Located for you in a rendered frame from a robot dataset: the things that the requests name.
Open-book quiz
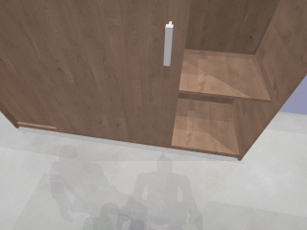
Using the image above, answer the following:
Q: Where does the wardrobe door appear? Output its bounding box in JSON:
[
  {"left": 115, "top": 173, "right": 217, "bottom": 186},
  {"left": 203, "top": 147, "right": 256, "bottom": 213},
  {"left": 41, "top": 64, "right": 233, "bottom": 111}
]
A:
[
  {"left": 0, "top": 45, "right": 55, "bottom": 127},
  {"left": 0, "top": 0, "right": 192, "bottom": 148}
]

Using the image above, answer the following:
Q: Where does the handle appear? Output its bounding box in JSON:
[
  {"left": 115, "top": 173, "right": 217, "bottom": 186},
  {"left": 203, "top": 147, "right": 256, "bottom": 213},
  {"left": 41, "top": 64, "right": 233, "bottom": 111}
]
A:
[{"left": 163, "top": 21, "right": 174, "bottom": 66}]

